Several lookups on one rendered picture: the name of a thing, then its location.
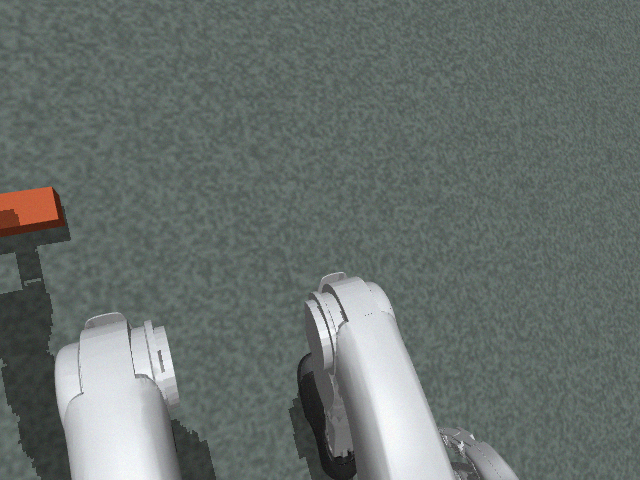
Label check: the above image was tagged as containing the right robot hand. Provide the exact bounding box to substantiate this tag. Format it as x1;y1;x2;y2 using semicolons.
438;427;519;480

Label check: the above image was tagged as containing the right robot foot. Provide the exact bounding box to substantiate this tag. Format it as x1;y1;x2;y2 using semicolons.
297;353;357;480

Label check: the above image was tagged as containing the small box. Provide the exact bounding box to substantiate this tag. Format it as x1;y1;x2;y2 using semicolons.
0;186;66;237

